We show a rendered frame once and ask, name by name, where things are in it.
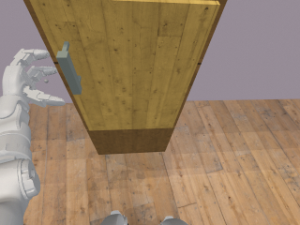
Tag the left robot forearm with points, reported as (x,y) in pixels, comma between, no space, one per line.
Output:
(15,134)

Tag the left robot hand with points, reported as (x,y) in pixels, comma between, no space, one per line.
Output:
(15,78)

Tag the robot right shin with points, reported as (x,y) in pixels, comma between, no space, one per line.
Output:
(167,217)

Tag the robot left upper arm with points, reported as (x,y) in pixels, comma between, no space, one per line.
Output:
(19,183)

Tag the robot shin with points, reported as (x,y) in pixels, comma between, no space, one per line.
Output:
(115,212)
(167,217)

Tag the cupboard door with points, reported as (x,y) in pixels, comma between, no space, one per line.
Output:
(136,58)

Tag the robot left shin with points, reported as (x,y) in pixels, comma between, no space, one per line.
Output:
(115,212)

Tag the handle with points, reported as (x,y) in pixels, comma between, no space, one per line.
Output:
(65,63)

